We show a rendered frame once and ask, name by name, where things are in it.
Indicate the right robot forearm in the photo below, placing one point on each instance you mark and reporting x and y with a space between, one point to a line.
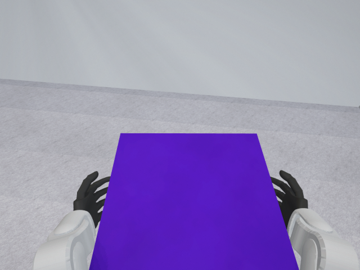
318 244

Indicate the right robot hand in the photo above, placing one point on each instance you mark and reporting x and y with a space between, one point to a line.
292 199

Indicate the left robot hand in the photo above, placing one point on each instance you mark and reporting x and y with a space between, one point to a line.
86 198

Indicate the carton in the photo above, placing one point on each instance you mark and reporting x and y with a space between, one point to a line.
191 201

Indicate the left robot forearm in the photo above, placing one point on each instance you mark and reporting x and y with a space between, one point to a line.
68 245

